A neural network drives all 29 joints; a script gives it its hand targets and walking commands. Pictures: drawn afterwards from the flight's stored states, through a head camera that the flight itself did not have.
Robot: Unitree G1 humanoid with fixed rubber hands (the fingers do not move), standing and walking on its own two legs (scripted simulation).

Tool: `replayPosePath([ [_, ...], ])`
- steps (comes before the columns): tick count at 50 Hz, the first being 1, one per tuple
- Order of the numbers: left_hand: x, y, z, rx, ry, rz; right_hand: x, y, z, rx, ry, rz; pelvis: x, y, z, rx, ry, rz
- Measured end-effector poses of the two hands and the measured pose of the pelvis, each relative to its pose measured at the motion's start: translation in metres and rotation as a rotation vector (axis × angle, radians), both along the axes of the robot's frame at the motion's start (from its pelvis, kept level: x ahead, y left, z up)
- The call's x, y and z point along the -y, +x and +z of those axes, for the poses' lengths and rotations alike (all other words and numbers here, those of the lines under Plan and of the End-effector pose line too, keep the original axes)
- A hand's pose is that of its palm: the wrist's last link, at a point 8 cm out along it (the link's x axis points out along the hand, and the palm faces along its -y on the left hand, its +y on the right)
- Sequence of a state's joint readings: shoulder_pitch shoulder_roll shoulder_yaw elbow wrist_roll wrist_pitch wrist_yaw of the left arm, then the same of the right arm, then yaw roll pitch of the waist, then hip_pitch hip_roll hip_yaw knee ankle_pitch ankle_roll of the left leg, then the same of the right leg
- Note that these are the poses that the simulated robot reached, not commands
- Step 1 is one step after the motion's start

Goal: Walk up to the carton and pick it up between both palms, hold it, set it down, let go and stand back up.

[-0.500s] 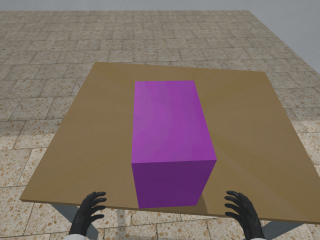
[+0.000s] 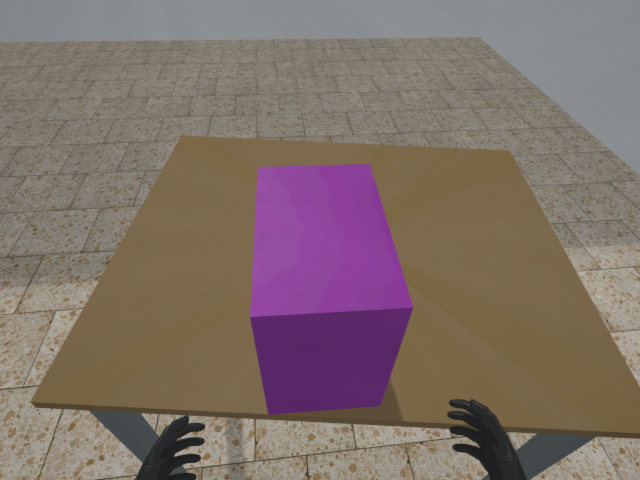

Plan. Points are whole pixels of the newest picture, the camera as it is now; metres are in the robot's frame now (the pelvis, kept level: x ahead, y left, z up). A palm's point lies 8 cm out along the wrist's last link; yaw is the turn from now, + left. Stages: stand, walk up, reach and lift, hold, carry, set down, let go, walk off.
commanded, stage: set down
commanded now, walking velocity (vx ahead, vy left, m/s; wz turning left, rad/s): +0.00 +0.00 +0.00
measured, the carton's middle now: (319, 287) +0.40 +0.03 +0.02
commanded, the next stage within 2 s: let go in 0.40 s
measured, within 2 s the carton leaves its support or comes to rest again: neither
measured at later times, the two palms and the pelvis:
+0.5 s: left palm out of the picture +0.16 +0.22 -0.09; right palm (504, 472) +0.18 -0.20 -0.04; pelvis -0.01 +0.01 +0.00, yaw -1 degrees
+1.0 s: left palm out of the picture +0.15 +0.22 -0.09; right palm (507, 473) +0.18 -0.20 -0.04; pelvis -0.01 +0.01 +0.00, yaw -1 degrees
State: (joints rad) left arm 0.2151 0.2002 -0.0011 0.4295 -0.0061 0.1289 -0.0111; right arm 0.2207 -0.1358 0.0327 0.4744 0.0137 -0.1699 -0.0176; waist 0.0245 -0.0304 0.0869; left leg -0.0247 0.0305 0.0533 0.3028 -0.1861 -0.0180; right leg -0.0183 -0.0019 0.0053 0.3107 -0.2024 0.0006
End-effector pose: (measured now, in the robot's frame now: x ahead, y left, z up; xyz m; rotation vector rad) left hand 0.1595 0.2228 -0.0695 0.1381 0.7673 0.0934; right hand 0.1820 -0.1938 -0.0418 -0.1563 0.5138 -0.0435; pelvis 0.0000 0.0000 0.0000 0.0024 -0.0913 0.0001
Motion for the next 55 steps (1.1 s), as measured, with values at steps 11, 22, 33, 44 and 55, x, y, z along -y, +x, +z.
replayPosePath([
  [11, 0.013, -0.010, -0.019, -0.096, -0.003, -0.017, 0.002, 0.001, 0.001, -0.011, -0.015, 0.028, 0.002, -0.005, 0.000, -0.004, 0.003, -0.013],
  [22, 0.007, -0.003, -0.021, -0.098, 0.018, -0.037, 0.002, -0.001, 0.000, -0.006, -0.014, 0.015, -0.003, -0.009, -0.001, 0.008, 0.000, -0.018],
  [33, 0.005, -0.005, -0.022, -0.099, 0.018, -0.046, 0.002, -0.001, 0.000, -0.007, -0.022, 0.002, -0.011, -0.012, -0.002, 0.025, -0.003, -0.021],
  [44, 0.006, -0.013, -0.025, -0.106, 0.014, -0.047, 0.003, -0.002, 0.000, -0.012, -0.022, 0.002, -0.013, -0.015, -0.002, 0.026, -0.003, -0.024],
  [55, -0.043, -0.031, -0.024, -0.051, 0.073, 0.004, 0.008, -0.001, 0.000, -0.018, -0.066, 0.079, -0.014, -0.014, -0.008, -0.046, -0.015, -0.003],
])
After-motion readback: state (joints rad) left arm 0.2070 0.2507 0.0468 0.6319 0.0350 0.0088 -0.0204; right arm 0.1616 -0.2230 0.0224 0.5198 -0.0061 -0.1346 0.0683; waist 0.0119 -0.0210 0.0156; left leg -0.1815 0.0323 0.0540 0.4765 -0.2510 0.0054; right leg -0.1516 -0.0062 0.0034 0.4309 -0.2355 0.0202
